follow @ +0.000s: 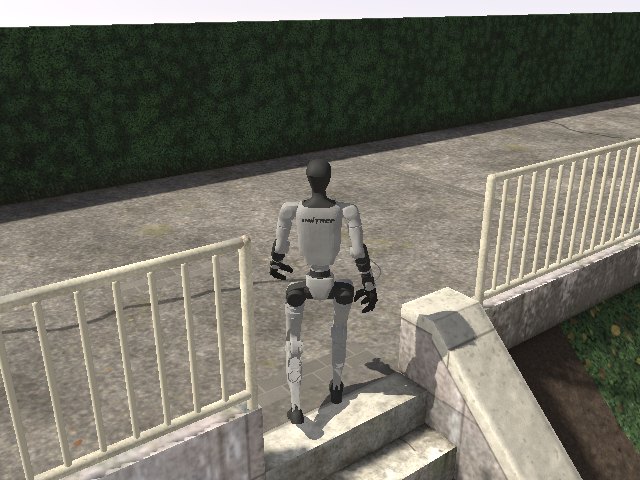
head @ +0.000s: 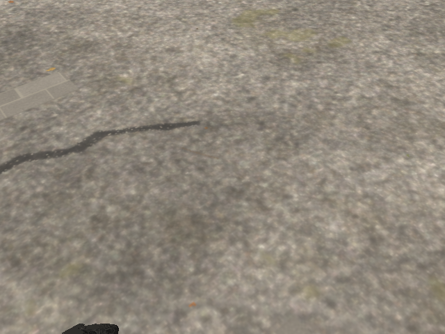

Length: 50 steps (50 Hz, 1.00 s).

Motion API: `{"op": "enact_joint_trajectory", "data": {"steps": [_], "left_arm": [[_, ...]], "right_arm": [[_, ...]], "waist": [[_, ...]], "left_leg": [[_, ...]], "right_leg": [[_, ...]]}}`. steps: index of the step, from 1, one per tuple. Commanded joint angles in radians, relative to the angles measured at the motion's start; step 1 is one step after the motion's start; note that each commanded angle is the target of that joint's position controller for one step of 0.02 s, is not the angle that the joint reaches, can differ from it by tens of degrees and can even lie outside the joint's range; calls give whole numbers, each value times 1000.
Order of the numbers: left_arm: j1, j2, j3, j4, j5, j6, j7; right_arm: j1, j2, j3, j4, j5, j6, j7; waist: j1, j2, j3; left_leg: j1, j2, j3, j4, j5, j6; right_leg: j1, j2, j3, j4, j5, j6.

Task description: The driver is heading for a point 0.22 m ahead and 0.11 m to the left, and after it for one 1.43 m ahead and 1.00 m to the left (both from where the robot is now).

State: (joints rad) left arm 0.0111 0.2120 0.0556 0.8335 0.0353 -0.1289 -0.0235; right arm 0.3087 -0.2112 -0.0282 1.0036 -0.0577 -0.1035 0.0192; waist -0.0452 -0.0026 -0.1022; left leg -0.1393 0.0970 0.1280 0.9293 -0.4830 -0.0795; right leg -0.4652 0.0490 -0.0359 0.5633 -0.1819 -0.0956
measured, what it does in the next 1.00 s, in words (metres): walks ahead, turning left: left foot, then right foot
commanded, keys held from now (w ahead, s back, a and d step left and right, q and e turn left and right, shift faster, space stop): q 0.82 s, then w+q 0.18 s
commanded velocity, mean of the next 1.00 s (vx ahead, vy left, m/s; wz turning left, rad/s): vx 0.07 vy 0.00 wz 0.39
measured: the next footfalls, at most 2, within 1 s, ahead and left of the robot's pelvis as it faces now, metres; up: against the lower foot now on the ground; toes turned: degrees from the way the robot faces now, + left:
left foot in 0.36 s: +0.17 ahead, +0.17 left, +0.00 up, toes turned +9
right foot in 0.80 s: +0.20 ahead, -0.07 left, +0.00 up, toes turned +26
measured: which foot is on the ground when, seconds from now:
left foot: up 0.00-0.34, down 0.36-0.80, up 0.82-1.00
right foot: down 0.00-0.38, up 0.40-0.78, down 0.80-1.00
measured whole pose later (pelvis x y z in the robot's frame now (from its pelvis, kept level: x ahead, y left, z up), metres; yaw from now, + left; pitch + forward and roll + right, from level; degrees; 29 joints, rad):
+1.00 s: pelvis +0.11 +0.03 +0.02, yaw +30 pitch +5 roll +0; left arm 0.23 0.20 0.05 0.68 0.01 -0.11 0.03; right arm 0.23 -0.28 -0.08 0.74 -0.04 -0.05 0.05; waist 0.04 0.03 -0.07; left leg -0.74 -0.07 -0.09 1.41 -0.25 -0.05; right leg -0.27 -0.05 -0.04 0.41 -0.23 0.00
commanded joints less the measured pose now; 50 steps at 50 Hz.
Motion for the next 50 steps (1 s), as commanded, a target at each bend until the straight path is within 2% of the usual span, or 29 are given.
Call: {"op": "enact_joint_trajectory", "data": {"steps": [1,2,3,4,5,7,9,13,15,16,17,18,19,20,21,24,27,32,37,39,40,41,42,43,44,45,46,47,50], "left_arm": [[340,239,104,79,-3,16,45],[213,150,78,39,-21,23,43],[95,86,56,11,-42,26,30],[23,46,41,-15,-48,34,15],[5,23,34,-26,-40,30,6],[-72,69,46,-75,-30,12,-2],[-86,99,54,-82,-24,-6,-7],[124,186,104,-26,-7,-11,10],[145,149,101,-35,7,0,37],[100,139,100,-55,6,7,47],[79,125,74,-53,-61,82,72],[113,97,73,-62,-64,107,81],[92,77,67,-102,-34,118,87],[59,41,49,-132,-19,130,80],[77,22,41,-133,-29,133,68],[14,88,50,-157,-35,130,81],[-24,85,43,-202,-33,129,102],[26,72,26,-222,-41,122,107],[84,90,27,-230,-46,101,89],[149,90,34,-212,-48,91,72],[206,135,51,-203,-35,90,69],[209,206,64,-222,-18,96,76],[193,245,74,-236,22,93,66],[179,131,41,-238,30,19,43],[30,116,33,-269,-12,-3,31],[-35,108,25,-291,-27,-14,29],[-10,100,19,-272,-43,-23,34],[4,115,22,-267,-45,-21,49],[128,138,31,-254,-11,-4,74]], "right_arm": [[-128,-91,-21,-116,31,-14,37],[-65,-119,-33,-84,-3,-11,35],[-33,-36,-18,-71,-23,-14,34],[4,28,-3,-58,-15,-12,39],[32,48,-7,-43,3,-9,51],[125,36,-21,1,32,-5,67],[98,30,-22,-4,34,0,67],[-25,-41,-28,-96,31,-10,0],[-52,-14,-24,-117,32,-19,-18],[-46,-6,-23,-122,39,-21,-15],[-60,-76,-61,-145,98,14,-31],[-49,-155,-86,-150,74,31,-40],[1,-211,-109,-159,56,36,-52],[98,-208,-108,-156,35,45,-49],[110,-179,-97,-177,23,43,-37],[-90,-159,-100,-268,63,60,-60],[-114,-155,-96,-300,52,78,-85],[-130,-188,-113,-357,55,106,-87],[-167,-176,-113,-408,59,128,-73],[-202,-175,-106,-429,81,137,-69],[-194,-150,-104,-442,78,140,-72],[-144,-81,-87,-445,68,143,-73],[-192,-153,-105,-492,65,119,-62],[-90,-144,-67,-394,-2,90,-5],[-86,-199,-90,-343,1,57,1],[-74,-200,-90,-325,8,38,7],[-101,-151,-79,-334,-4,27,15],[-109,-132,-71,-330,-7,28,32],[-145,-130,-64,-333,30,30,51]], "waist": [[166,-66,-89],[90,-25,-98],[24,-13,-59],[-25,8,-32],[-46,12,-34],[-83,-2,-42],[-67,-19,-25],[38,-62,23],[49,-64,29],[35,-51,28],[-12,-136,2],[22,-26,-19],[25,170,-13],[-23,313,-49],[-23,243,-138],[15,112,-80],[32,125,-77],[38,169,-94],[27,193,-59],[64,194,-39],[70,123,-46],[23,-144,-47],[26,-435,12],[71,-418,144],[3,-250,115],[-13,-179,65],[-4,-147,66],[-1,-99,63],[93,-104,49]], "left_leg": [[-723,-22,-195,575,-33,23],[-613,28,-204,520,17,54],[-502,45,-196,453,27,76],[-401,52,-188,403,15,69],[-335,41,-177,380,83,57],[-210,18,-144,276,224,14],[-178,30,-125,73,299,-28],[-429,49,-166,-110,209,-3],[-491,51,-180,-147,191,35],[-449,33,-164,-189,213,56],[-360,-14,-81,-365,312,95],[-250,-24,-159,-393,640,143],[-110,85,-360,-413,1042,215],[77,233,-593,-446,1258,354],[137,229,-628,-451,1133,381],[9,154,-534,-493,772,322],[-73,114,-484,-499,783,309],[-118,57,-489,-508,616,281],[-147,40,-581,-493,483,274],[-185,-13,-556,-437,425,233],[-294,-64,-519,-351,293,188],[-474,-202,-334,-87,-30,126],[-685,-219,-228,107,-182,75],[-827,-197,-443,285,90,66],[-752,-197,-351,403,173,69],[-719,-205,-308,483,215,59],[-694,-185,-261,531,245,63],[-676,-162,-221,575,247,52],[-734,-109,-187,467,243,-7]], "right_leg": [[700,-378,369,-135,967,-265],[507,-346,277,-181,876,-239],[303,-303,195,-228,789,-221],[145,-281,139,-266,703,-200],[59,-255,95,-292,640,-183],[-51,-208,-2,-293,605,-143],[-27,-200,-31,-264,601,-114],[342,-403,129,-231,643,-219],[441,-435,133,-228,582,-199],[429,-416,104,-215,497,-167],[412,-284,-27,-33,515,-36],[329,-187,-100,97,427,47],[114,-86,-135,286,90,120],[-146,26,-65,512,-441,170],[-202,6,71,658,-500,164],[-261,-67,131,678,-320,168],[-194,-55,116,592,-237,180],[-87,-31,110,390,-174,175],[9,-19,102,190,-196,148],[140,-12,69,-65,-82,130],[262,-104,147,-132,-33,89],[371,-357,372,-194,122,-3],[310,-507,658,-296,96,-168],[216,-454,710,-425,-539,-250],[151,-387,561,-425,-584,-142],[147,-343,460,-419,-528,-102],[153,-304,346,-412,-466,-67],[142,-294,297,-412,-435,-52],[322,-291,187,-416,-366,-45]]}}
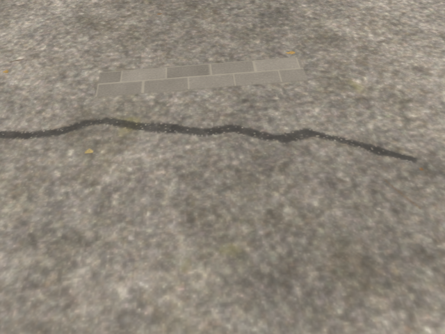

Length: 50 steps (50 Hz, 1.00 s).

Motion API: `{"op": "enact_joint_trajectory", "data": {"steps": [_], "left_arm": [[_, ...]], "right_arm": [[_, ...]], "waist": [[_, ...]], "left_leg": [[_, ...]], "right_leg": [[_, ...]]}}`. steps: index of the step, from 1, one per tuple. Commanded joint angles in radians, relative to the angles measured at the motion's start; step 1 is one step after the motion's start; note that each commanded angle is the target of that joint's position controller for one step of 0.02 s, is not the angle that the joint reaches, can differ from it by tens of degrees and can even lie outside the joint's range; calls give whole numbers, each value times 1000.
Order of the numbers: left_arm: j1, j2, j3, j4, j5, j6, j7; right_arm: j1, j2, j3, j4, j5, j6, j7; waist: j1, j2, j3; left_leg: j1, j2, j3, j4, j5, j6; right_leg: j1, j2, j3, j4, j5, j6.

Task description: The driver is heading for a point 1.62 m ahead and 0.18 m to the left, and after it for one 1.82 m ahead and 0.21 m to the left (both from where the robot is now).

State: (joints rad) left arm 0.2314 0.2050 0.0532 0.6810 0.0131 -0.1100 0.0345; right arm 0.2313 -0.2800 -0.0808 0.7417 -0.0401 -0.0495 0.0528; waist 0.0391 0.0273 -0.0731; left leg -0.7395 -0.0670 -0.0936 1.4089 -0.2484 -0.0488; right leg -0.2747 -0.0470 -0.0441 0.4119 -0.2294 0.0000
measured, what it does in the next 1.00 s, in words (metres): walks ahead, turning left: left foot, then right foot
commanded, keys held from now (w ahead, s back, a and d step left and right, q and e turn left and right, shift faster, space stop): w+q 0.46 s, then w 0.30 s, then w+e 0.24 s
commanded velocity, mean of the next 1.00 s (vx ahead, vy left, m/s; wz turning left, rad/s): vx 0.44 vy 0.00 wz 0.34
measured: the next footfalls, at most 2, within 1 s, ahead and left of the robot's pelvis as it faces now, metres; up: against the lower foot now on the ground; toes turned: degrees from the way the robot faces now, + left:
left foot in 0.22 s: +0.07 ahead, +0.17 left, +0.00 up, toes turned +10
right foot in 0.64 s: +0.45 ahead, +0.06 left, +0.00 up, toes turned +21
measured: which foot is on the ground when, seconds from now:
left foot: up 0.00-0.20, down 0.22-0.66, up 0.68-1.00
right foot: down 0.00-0.22, up 0.24-0.62, down 0.64-1.00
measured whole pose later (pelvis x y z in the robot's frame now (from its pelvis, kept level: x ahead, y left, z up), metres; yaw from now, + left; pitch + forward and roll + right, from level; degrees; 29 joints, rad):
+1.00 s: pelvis +0.41 +0.15 +0.00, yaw +18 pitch +2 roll -2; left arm 0.37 0.26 0.06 0.82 -0.03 -0.06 0.00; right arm 0.06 -0.25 -0.04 0.61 0.00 -0.08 0.00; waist 0.10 0.04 0.03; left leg -0.62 0.08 -0.08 0.69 -0.09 -0.05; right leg -0.14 0.07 0.03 0.33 -0.22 -0.05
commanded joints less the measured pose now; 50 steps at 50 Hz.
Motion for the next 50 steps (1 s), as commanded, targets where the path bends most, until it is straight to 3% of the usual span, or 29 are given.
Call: {"op": "enact_joint_trajectory", "data": {"steps": [1,4,7,9,10,11,12,13,14,16,17,20,22,25,27,30,31,32,33,34,35,36,37,38,39,41,44,47,50], "left_arm": [[-60,150,35,-94,11,-27,16],[-68,170,48,-94,9,-30,4],[-10,184,63,-67,13,-20,-6],[-64,174,57,-62,18,-8,-7],[-5,220,73,-24,-53,35,-15],[-16,142,54,-65,-41,41,-18],[-41,52,20,-144,-1,15,-24],[-118,70,15,-154,-35,-13,-31],[-201,99,18,-167,-56,-28,-42],[-207,111,16,-151,-19,-32,-48],[-182,121,21,-148,-10,-28,-49],[-216,116,13,-137,5,-18,-53],[-284,87,-2,-138,4,-21,-53],[-361,102,-2,-144,-22,-24,-64],[-373,126,9,-143,-28,-25,-70],[-294,165,34,-121,-23,-25,-70],[-208,185,48,-96,-17,-24,-64],[-76,215,60,-70,-9,-21,-60],[104,270,68,-53,4,-14,-55],[145,307,77,-8,5,-10,-68],[120,206,56,-21,-17,-1,-64],[57,162,43,-25,-23,9,-52],[2,161,35,-28,-13,16,-49],[-19,153,31,-22,-4,16,-50],[-27,149,25,-16,6,11,-49],[-23,148,22,-1,-10,8,-50],[-4,191,34,23,-27,16,-37],[26,224,44,38,-38,29,-29],[93,237,48,57,-48,39,-30]], "right_arm": [[-90,-53,-9,-76,7,-24,17],[-76,-8,8,-66,-7,-25,17],[-56,0,12,-69,-1,-48,14],[37,-30,-4,-31,21,-87,9],[81,-100,-40,-45,97,-34,-14],[213,-223,-75,-39,88,-14,-27],[272,-331,-89,-49,84,-3,-32],[341,-263,-77,-52,72,-8,-23],[329,-193,-55,-47,69,-10,-23],[189,-105,-18,-87,59,4,-35],[133,-80,-5,-101,54,7,-45],[82,-113,-11,-108,41,3,-76],[96,-142,-22,-94,51,-1,-85],[180,-149,-26,-60,69,-7,-85],[199,-146,-28,-41,73,-6,-87],[183,-160,-39,-37,66,6,-86],[180,-153,-39,-37,64,7,-84],[154,-133,-30,-54,57,6,-79],[155,-73,-9,-86,35,2,-77],[346,7,12,-71,71,-12,-75],[279,-101,-6,-61,85,-21,-75],[128,-148,-17,-95,88,-24,-73],[50,-132,-11,-120,72,-28,-75],[14,-115,-12,-139,52,-31,-74],[27,-94,-11,-140,46,-29,-68],[54,-61,-3,-135,45,-26,-68],[-40,-27,17,-172,30,-32,-68],[-142,-13,29,-186,38,-43,-57],[-216,-41,21,-206,54,-52,-46]], "waist": [[24,-132,21],[19,-161,33],[19,-176,34],[-46,-129,27],[-91,-229,-31],[-113,-4,-88],[-91,306,-69],[-173,219,-117],[-177,144,-39],[-112,49,63],[-73,65,77],[-49,53,105],[-71,66,112],[-118,95,117],[-120,100,122],[-74,121,86],[-32,121,29],[37,113,-64],[95,-16,-226],[1,-405,-341],[40,-278,-249],[59,-174,-93],[28,-70,-16],[3,-55,34],[-30,-77,45],[-55,-108,46],[-45,-88,72],[-12,-91,76],[22,-92,75]], "left_leg": [[-134,82,61,-131,-4,-51],[113,133,133,-471,-76,-33],[195,130,134,-697,-142,57],[384,82,169,-925,69,135],[505,52,188,-959,-15,121],[731,210,-93,-959,145,174],[958,357,-476,-973,291,314],[1009,419,-639,-1079,57,427],[972,400,-585,-1086,-13,409],[743,344,-404,-1104,16,352],[649,315,-356,-1134,49,336],[521,237,-215,-1192,157,295],[473,184,-139,-1188,192,262],[537,206,-157,-1190,173,255],[632,245,-195,-1150,224,238],[732,254,-196,-1024,544,206],[741,221,-170,-920,719,189],[666,178,-141,-748,744,164],[472,104,-105,-439,423,135],[122,-57,-87,-94,-323,59],[2,5,-125,-14,-290,54],[-31,52,-80,-17,-194,57],[2,98,-35,-53,-120,62],[29,127,-21,-104,-81,64],[80,152,-19,-146,-59,67],[102,162,4,-231,-66,52],[106,168,37,-446,3,14],[215,131,51,-671,169,-4],[264,101,42,-799,225,-10]], "right_leg": [[180,-198,174,-270,-300,-143],[85,-209,81,-273,-238,-141],[156,-296,120,-223,-207,-186],[102,-300,80,-137,-222,-192],[103,-178,-81,122,98,-97],[-133,-120,-150,468,46,-16],[-585,30,-97,796,-345,67],[-760,31,61,936,-360,58],[-841,-8,85,988,-298,28],[-760,-61,85,876,-133,14],[-676,-70,90,809,-81,23],[-527,-34,55,589,98,47],[-403,13,37,378,237,52],[-319,46,32,196,305,44],[-310,39,61,124,317,17],[-206,70,34,84,204,-39],[-84,95,4,64,201,-70],[127,50,32,88,228,-114],[430,-136,247,128,233,-182],[708,-361,761,-18,18,-361],[642,-327,817,-118,-217,-325],[491,-289,634,-130,-216,-282],[336,-251,526,-147,-106,-257],[229,-214,460,-168,-22,-254],[155,-180,417,-192,36,-251],[113,-152,372,-220,109,-268],[56,-130,295,-245,195,-275],[-3,-92,234,-226,206,-244],[36,-114,281,-179,147,-232]]}}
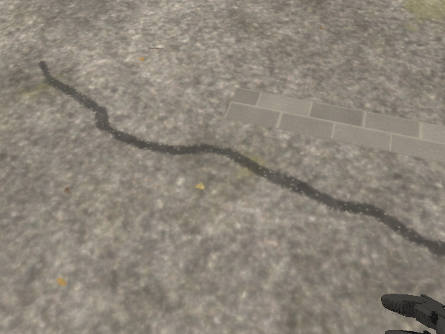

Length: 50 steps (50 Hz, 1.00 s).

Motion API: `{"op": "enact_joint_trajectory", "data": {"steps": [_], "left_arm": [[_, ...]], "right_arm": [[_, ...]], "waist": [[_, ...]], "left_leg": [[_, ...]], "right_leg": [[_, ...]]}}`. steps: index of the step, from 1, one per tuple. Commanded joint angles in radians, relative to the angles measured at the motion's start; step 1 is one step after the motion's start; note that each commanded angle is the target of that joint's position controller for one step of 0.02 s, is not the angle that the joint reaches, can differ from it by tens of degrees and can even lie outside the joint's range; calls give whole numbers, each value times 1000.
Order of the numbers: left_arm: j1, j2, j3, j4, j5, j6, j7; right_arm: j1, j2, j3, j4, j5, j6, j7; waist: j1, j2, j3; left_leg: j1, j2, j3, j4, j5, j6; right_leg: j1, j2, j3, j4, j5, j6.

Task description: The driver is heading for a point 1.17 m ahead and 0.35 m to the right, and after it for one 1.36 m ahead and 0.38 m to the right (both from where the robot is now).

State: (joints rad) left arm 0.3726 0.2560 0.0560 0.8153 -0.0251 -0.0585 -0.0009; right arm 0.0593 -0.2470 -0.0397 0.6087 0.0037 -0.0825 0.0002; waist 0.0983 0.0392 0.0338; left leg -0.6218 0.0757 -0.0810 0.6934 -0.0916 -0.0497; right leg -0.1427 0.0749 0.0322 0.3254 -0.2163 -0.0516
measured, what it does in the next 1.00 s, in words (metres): walks ahead, turning right: left foot, then right foot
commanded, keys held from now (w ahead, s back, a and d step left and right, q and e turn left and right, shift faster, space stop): w+e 0.52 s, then e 0.36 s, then no key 0.12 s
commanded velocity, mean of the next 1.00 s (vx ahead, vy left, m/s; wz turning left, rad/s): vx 0.36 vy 0.00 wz -0.51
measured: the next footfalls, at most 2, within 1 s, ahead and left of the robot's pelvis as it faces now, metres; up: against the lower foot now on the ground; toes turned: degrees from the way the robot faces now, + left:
left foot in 0.12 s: +0.22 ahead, +0.15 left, +0.00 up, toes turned -6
right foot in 0.62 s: +0.42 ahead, -0.18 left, +0.00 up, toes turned -24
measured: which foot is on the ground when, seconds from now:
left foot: up 0.00-0.10, down 0.12-0.60, up 0.62-1.00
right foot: down 0.00-0.12, up 0.14-0.60, down 0.62-1.00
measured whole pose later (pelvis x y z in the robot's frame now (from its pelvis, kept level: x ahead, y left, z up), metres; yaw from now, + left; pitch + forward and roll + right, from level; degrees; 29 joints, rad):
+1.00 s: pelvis +0.40 -0.10 -0.01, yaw -34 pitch +3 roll +1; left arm 0.20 0.29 0.07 0.67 -0.01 0.03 0.03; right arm 0.09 -0.29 -0.05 0.69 -0.01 -0.02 -0.04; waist 0.03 0.04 0.03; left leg -0.63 0.04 -0.10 0.84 -0.20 -0.10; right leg -0.32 0.14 0.14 0.47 -0.19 -0.08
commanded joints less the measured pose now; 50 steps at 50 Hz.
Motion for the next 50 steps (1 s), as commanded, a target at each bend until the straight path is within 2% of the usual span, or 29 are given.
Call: {"op": "enact_joint_trajectory", "data": {"steps": [1,3,4,5,6,7,8,9,10,12,14,18,22,26,27,28,29,30,31,32,33,34,35,36,38,40,42,45,50], "left_arm": [[-35,183,45,-71,-13,-8,7],[-31,186,48,-70,-10,1,9],[-33,175,46,-73,-5,7,8],[-37,137,37,-81,3,5,8],[-52,66,13,-110,22,-1,6],[41,28,0,-146,-1,-18,9],[36,116,20,-135,-28,-15,14],[-34,159,35,-142,-25,-7,15],[-72,152,37,-145,-13,1,15],[-102,125,41,-160,-2,13,5],[-110,86,34,-166,-3,27,-3],[-189,64,24,-193,5,39,-12],[-315,52,12,-225,6,30,-37],[-399,70,14,-268,1,32,-55],[-395,82,21,-275,5,33,-58],[-362,102,33,-274,13,35,-59],[-266,131,52,-252,17,35,-57],[-103,186,83,-209,19,38,-47],[4,275,109,-192,15,48,-24],[-66,376,105,-237,33,37,-20],[-32,296,90,-258,30,36,-26],[-87,247,74,-249,25,29,-29],[-141,203,63,-246,6,28,-25],[-189,180,56,-252,2,30,-20],[-236,181,54,-260,27,34,-13],[-233,191,58,-248,31,32,-4],[-218,199,60,-235,23,39,10],[-214,194,57,-227,11,62,30],[-193,172,43,-211,26,78,36]], "right_arm": [[-59,-88,-27,-79,15,-22,10],[-38,-110,-41,-79,20,-31,13],[12,-115,-50,-65,18,-34,14],[105,-141,-66,-48,11,-38,9],[275,-207,-86,-31,-5,-41,-2],[335,-274,-98,-11,-25,-27,-2],[335,-205,-85,-6,-17,-25,7],[290,-144,-66,-8,-8,-25,6],[235,-118,-54,-8,-11,-23,6],[167,-84,-45,6,-17,-22,6],[164,-88,-50,29,-14,-30,3],[187,-134,-68,76,-14,-31,-10],[212,-177,-81,105,-5,-22,-19],[254,-216,-96,137,18,-7,-17],[239,-228,-100,138,21,1,-18],[230,-246,-105,135,26,9,-22],[219,-257,-108,132,35,17,-26],[217,-241,-101,125,41,18,-29],[243,-179,-79,95,2,11,-28],[356,-79,-37,50,-34,-9,-15],[267,-181,-54,63,-3,-24,-8],[184,-194,-56,38,23,-23,-11],[168,-182,-53,45,8,-18,-26],[164,-189,-57,50,-13,-7,-40],[186,-188,-62,51,-18,21,-44],[196,-157,-53,55,-22,33,-48],[164,-142,-47,46,-26,39,-52],[100,-129,-39,30,-21,48,-48],[13,-125,-33,10,-9,51,-32]], "waist": [[-36,-106,-32],[-61,-115,-41],[-91,-119,-59],[-137,-109,-103],[-213,8,-237],[-169,293,-313],[-188,244,-271],[-193,147,-168],[-169,88,-115],[-122,81,-43],[-106,76,-32],[-112,26,-16],[-154,19,12],[-170,24,43],[-154,32,43],[-129,52,10],[-72,58,-50],[10,34,-139],[32,-119,-229],[-93,-338,-400],[9,-168,-506],[-8,-134,-363],[-45,-58,-250],[-77,-60,-190],[-130,-92,-165],[-142,-92,-178],[-135,-92,-190],[-117,-114,-195],[-71,-153,-163]], "left_leg": [[162,-47,20,-122,59,-2],[242,-60,27,-191,24,18],[332,-66,42,-222,0,37],[479,-40,26,-236,-17,69],[718,144,-150,-233,-50,138],[918,351,-559,-343,-264,275],[887,359,-670,-400,-442,307],[801,319,-517,-406,-410,276],[702,266,-385,-419,-288,249],[562,201,-218,-464,-108,223],[516,190,-124,-499,-3,225],[535,196,12,-527,114,234],[546,184,136,-528,123,205],[633,217,191,-492,164,181],[647,215,217,-436,326,167],[656,205,241,-347,559,153],[649,182,264,-201,735,131],[566,136,291,13,724,91],[281,69,291,348,190,24],[-62,-110,148,700,-621,-34],[-86,-77,-23,765,-579,-22],[-142,-43,-5,730,-480,-9],[-137,-4,8,649,-397,-9],[-91,18,9,589,-347,-15],[20,16,9,541,-299,-18],[40,-6,16,481,-263,-33],[20,-24,10,404,-212,-47],[10,-38,-6,272,-120,-56],[77,-41,-13,94,-99,-44]], "right_leg": [[-74,-247,235,-69,96,-171],[-60,-253,279,-5,32,-145],[-81,-230,277,52,18,-125],[-135,-179,258,168,39,-93],[-264,-108,169,472,-88,-44],[-578,-19,55,767,-382,5],[-685,-72,98,922,-346,17],[-712,-106,103,971,-244,22],[-677,-134,89,964,-164,29],[-621,-174,90,901,-89,40],[-593,-182,74,870,-51,54],[-626,-190,69,712,72,77],[-562,-179,7,488,214,58],[-533,-162,-46,371,132,10],[-496,-139,-71,342,87,-8],[-417,-96,-111,328,41,-26],[-283,-44,-145,282,53,-50],[-41,3,-145,204,178,-84],[267,-151,79,223,507,-149],[528,-440,617,178,670,-381],[507,-437,636,102,598,-378],[400,-395,487,92,587,-334],[252,-333,387,83,561,-278],[122,-299,333,65,565,-249],[-48,-263,288,26,619,-238],[-98,-242,251,29,701,-240],[-96,-224,248,41,692,-230],[-78,-200,264,55,525,-190],[-64,-215,318,79,380,-174]]}}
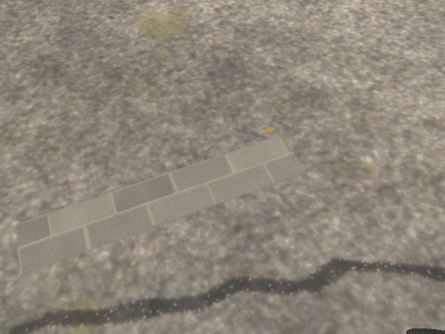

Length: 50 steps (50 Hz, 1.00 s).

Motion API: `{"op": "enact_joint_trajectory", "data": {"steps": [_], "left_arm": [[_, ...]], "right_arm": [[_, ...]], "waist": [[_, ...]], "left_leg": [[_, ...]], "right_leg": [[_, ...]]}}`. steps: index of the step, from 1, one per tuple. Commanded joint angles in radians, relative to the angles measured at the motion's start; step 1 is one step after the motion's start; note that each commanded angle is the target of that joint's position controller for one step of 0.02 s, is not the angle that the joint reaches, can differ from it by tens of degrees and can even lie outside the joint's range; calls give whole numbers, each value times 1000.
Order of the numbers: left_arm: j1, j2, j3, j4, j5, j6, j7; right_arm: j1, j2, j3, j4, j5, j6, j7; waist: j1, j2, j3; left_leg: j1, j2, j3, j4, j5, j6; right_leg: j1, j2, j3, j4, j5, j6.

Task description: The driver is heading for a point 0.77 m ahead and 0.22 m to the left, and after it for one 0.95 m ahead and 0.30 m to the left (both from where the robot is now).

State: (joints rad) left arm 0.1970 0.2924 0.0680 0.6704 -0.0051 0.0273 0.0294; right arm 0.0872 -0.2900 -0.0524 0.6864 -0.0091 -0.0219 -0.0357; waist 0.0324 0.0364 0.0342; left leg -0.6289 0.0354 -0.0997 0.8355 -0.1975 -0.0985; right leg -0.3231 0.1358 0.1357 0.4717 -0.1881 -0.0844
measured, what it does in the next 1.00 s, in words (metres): steps on the spot, turning left: left foot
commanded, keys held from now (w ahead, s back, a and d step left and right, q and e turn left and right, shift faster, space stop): no key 0.22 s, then q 0.56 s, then w+q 0.22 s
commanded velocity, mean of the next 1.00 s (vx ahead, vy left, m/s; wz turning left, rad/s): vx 0.06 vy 0.00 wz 0.24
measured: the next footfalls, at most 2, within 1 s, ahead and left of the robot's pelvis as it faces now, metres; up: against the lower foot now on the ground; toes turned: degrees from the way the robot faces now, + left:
left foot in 0.12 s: +0.11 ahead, +0.15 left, +0.00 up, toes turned +6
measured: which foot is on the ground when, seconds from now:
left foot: up 0.00-0.10, down 0.12-1.00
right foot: down 0.00-0.64, up 0.66-1.00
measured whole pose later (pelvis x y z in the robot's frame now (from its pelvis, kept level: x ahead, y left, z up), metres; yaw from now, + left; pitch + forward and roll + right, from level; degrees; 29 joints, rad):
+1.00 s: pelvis +0.07 +0.06 +0.00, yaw +19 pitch +2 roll -2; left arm 0.13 0.29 0.08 0.68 -0.01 -0.03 0.01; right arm 0.24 -0.29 -0.07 0.60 0.02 0.02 -0.03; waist -0.03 0.01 0.00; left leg -0.31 -0.12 -0.21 0.47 -0.18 0.07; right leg -0.38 0.04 0.10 0.69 -0.39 0.05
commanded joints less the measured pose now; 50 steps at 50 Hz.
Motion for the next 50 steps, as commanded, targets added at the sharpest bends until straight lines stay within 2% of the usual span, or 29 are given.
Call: {"op": "enact_joint_trajectory", "data": {"steps": [1,3,4,5,6,7,8,9,11,12,14,17,21,24,26,28,29,31,32,33,34,35,36,37,39,41,43,45,50], "left_arm": [[-15,130,27,-63,9,-6,3],[-14,117,18,-59,8,-4,-3],[-26,107,12,-58,4,-3,-4],[-38,91,4,-58,-2,-4,-5],[-7,69,-3,-56,7,-9,-5],[84,57,-6,-50,31,-19,-8],[113,63,-3,-36,19,-22,-8],[69,95,0,-42,24,-20,-8],[7,78,2,-48,20,-1,-9],[18,54,-3,-41,28,9,-14],[3,56,-1,-29,30,13,-24],[-9,88,16,-35,25,2,-15],[13,93,34,-41,19,2,5],[15,108,45,-54,15,6,17],[-23,106,45,-68,9,-1,26],[-48,118,47,-77,3,-9,31],[-59,134,51,-77,-2,-10,32],[-62,147,58,-72,-12,-6,32],[-23,124,57,-70,-3,-10,30],[-63,91,44,-114,22,-16,30],[-104,88,40,-122,21,-20,26],[-75,99,41,-107,8,-19,19],[-68,97,41,-84,8,-18,18],[-73,102,45,-75,13,-17,23],[-75,94,45,-67,10,-14,22],[-64,71,36,-59,3,-18,12],[-99,70,33,-67,-1,-29,4],[-119,74,32,-72,-3,-48,-4],[-108,79,34,-60,-16,-97,-24]], "right_arm": [[-20,-85,-21,-70,4,-12,8],[-21,-83,-22,-75,5,-20,15],[-7,-75,-21,-73,5,-25,20],[21,-64,-20,-66,2,-32,25],[33,-96,-24,-68,-13,-38,25],[28,-169,-38,-83,-27,-35,19],[19,-114,-25,-65,-36,-26,17],[20,-60,-10,-62,-21,-23,19],[9,-74,-12,-58,-6,-16,23],[-4,-62,-6,-56,-3,-17,28],[3,-72,-7,-62,-2,-21,40],[-16,-110,-21,-87,12,-20,43],[-6,-108,-31,-118,28,-4,41],[16,-94,-35,-133,22,12,47],[34,-86,-40,-137,19,23,53],[29,-84,-45,-149,22,28,61],[33,-78,-44,-150,26,30,64],[73,-83,-52,-138,28,32,66],[87,-144,-71,-149,21,30,60],[107,-250,-93,-168,9,27,56],[189,-198,-71,-160,-11,11,58],[161,-182,-61,-157,-12,-3,56],[125,-177,-63,-159,2,-5,49],[91,-180,-64,-160,16,3,39],[62,-168,-56,-165,22,22,25],[87,-150,-53,-160,25,32,15],[102,-157,-56,-160,26,34,5],[106,-167,-60,-159,21,33,1],[125,-176,-64,-154,29,34,9]], "waist": [[0,-155,-159],[0,-163,-151],[-16,-164,-144],[-45,-159,-136],[-38,-121,-141],[28,46,-180],[41,182,-191],[14,173,-184],[3,139,-165],[12,118,-154],[-12,21,-91],[-13,12,-82],[-15,-58,-102],[-19,-140,-87],[-30,-199,-87],[-29,-182,-62],[-34,-165,-55],[-51,-144,-68],[-37,-16,-85],[-38,238,-81],[-98,221,-173],[-70,121,-166],[-55,36,-150],[-45,-5,-139],[-27,17,-147],[-31,50,-170],[-50,98,-138],[-55,133,-111],[-51,140,-77]], "left_leg": [[109,-6,11,-77,-20,12],[168,-20,25,-154,-63,33],[221,-25,33,-243,-34,50],[318,-23,37,-395,98,72],[432,50,-24,-444,316,103],[549,193,-144,-389,616,183],[542,268,-231,-390,652,311],[509,271,-263,-415,571,340],[475,187,-191,-405,420,268],[413,148,-153,-406,298,224],[358,51,-51,-388,107,146],[338,29,-61,-339,173,156],[282,-11,-67,-240,203,171],[181,-59,-5,-129,82,132],[155,-60,43,-38,-142,122],[134,-37,75,-1,-287,130],[160,-35,96,-53,-263,136],[311,-64,110,-234,-42,157],[410,-5,-53,-332,207,200],[522,222,-471,-447,386,377],[593,313,-612,-491,481,482],[599,296,-520,-458,489,458],[579,240,-427,-435,466,404],[559,204,-375,-434,425,363],[495,138,-311,-448,395,324],[500,87,-303,-502,65,313],[474,76,-355,-570,-237,318],[442,79,-392,-591,-323,321],[350,66,-457,-581,-414,321]], "right_leg": [[121,-280,225,-49,368,-144],[133,-284,250,-10,409,-143],[131,-272,255,11,406,-130],[107,-243,251,29,362,-100],[62,-201,235,55,253,-48],[-10,-110,141,147,-13,7],[-50,-67,54,189,-228,64],[-25,-99,28,184,-231,95],[27,-115,8,109,-115,105],[102,-128,13,44,-53,102],[112,-122,12,22,-15,63],[119,-133,1,38,44,33],[140,-171,9,47,118,7],[172,-311,119,-1,229,-78],[170,-411,177,-10,328,-136],[164,-451,173,-1,402,-149],[152,-436,133,12,405,-128],[86,-355,14,88,317,-57],[5,-259,-83,245,155,11],[-253,-72,-188,519,-271,123],[-320,-60,-38,717,-538,141],[-343,-89,-4,804,-492,149],[-350,-107,-11,814,-421,153],[-356,-123,-10,769,-347,158],[-276,-120,-29,705,-261,171],[-252,-112,-48,575,-194,172],[-233,-105,-55,437,-176,171],[-188,-99,-52,335,-189,163],[-27,-77,-59,134,-206,119]]}}
Velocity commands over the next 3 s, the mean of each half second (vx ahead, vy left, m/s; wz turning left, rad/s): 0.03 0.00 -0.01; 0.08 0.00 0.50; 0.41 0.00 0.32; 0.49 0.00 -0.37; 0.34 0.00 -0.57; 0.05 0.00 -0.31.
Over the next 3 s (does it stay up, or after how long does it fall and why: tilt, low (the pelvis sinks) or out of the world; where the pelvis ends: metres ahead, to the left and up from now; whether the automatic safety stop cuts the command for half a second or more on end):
stays up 0.74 0.32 0.00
